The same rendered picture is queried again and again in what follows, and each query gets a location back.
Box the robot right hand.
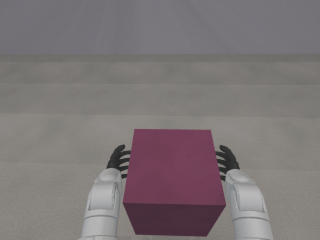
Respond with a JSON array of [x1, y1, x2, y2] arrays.
[[215, 145, 240, 181]]

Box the robot left hand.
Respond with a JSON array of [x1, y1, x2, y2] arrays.
[[106, 144, 131, 179]]

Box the carton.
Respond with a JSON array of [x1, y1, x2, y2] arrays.
[[122, 129, 226, 237]]

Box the robot right forearm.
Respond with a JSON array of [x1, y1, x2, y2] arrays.
[[225, 169, 274, 240]]

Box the robot left forearm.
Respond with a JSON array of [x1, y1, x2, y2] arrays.
[[77, 168, 123, 240]]

